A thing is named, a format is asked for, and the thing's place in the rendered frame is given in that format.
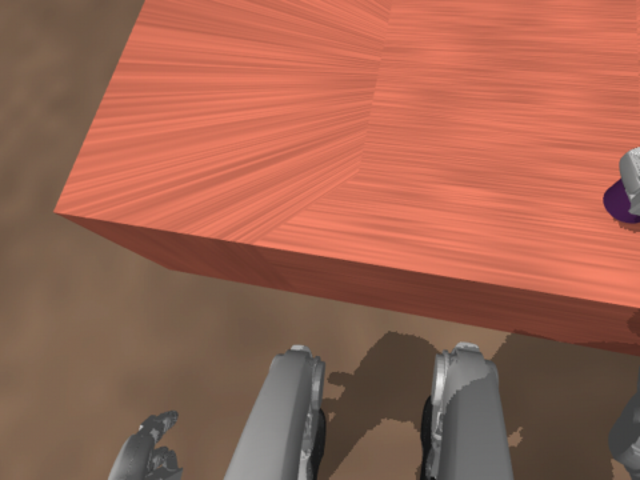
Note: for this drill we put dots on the can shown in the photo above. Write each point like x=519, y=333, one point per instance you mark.
x=617, y=203

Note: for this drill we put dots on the left robot hand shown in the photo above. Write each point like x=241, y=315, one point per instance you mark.
x=137, y=459

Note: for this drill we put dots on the right robot foot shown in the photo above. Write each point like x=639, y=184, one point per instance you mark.
x=426, y=440

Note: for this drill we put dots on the right robot hand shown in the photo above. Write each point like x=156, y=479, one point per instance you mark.
x=629, y=166

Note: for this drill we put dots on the left robot foot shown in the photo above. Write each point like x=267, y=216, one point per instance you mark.
x=319, y=444

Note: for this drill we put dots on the right robot arm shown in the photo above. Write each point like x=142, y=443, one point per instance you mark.
x=624, y=436

